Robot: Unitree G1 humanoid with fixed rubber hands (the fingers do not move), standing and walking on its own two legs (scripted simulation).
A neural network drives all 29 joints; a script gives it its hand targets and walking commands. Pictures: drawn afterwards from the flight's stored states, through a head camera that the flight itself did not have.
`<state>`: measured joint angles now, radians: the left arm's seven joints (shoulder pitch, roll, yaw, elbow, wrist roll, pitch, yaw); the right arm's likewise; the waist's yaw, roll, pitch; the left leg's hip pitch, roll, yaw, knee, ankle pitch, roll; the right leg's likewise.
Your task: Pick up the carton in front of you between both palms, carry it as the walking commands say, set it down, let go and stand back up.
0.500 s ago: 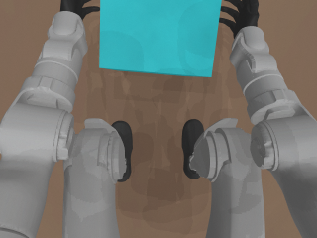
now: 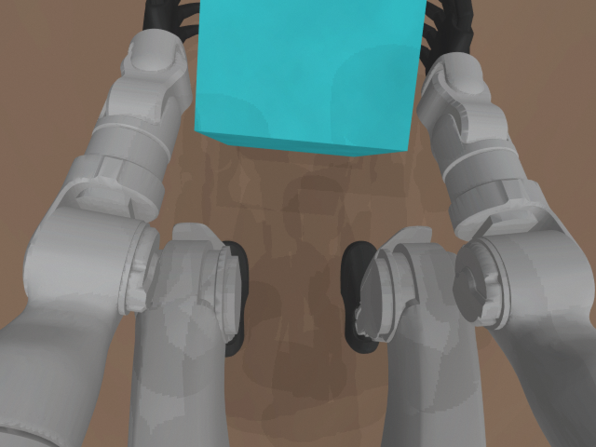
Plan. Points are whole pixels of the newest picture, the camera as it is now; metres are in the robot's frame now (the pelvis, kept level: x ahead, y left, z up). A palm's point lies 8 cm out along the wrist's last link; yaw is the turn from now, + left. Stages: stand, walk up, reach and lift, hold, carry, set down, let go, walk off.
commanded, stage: reach and lift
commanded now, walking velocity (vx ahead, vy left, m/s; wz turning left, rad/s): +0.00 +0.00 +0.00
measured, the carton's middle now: (303, 68) +0.52 +0.01 -0.21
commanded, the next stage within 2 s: none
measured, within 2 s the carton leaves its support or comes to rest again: neither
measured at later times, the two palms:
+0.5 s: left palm out of the picture +0.48 +0.18 +0.06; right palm out of the picture +0.49 -0.12 +0.07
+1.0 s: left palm out of the picture +0.44 +0.18 +0.22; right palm out of the picture +0.46 -0.12 +0.23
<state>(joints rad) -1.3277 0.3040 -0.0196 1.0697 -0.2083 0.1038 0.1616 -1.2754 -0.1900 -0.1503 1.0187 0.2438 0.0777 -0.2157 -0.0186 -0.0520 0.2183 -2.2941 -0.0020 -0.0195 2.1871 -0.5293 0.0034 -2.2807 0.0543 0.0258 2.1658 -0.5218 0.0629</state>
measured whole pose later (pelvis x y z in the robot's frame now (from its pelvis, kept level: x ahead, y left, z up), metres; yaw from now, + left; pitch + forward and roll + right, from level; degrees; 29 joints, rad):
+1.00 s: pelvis +0.06 -0.01 +0.26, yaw +4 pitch +31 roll +0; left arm -0.60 -0.06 0.34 0.63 0.18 0.32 0.03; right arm -0.58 0.12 -0.40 0.59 -0.17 0.32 -0.07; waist 0.00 -0.02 -0.25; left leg -1.38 -0.05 -0.06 1.32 -0.47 -0.02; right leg -1.36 0.06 0.06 1.33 -0.50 0.02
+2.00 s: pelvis +0.09 -0.01 +0.41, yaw +5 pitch -5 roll +0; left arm -0.34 -0.17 0.32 0.38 0.31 0.61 -0.01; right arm -0.36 0.18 -0.34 0.40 -0.31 0.60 0.02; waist 0.00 -0.01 0.03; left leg -0.19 -0.03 -0.07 0.47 -0.20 -0.01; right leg -0.17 0.03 0.08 0.48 -0.23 0.00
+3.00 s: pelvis +0.10 -0.01 +0.41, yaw +5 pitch -8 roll +0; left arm -0.27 -0.15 0.22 0.22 0.28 0.77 -0.01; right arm -0.28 0.16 -0.23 0.24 -0.28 0.75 0.01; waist 0.00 -0.01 0.03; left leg -0.05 -0.02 -0.07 0.36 -0.17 -0.01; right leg -0.03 0.02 0.08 0.37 -0.20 0.00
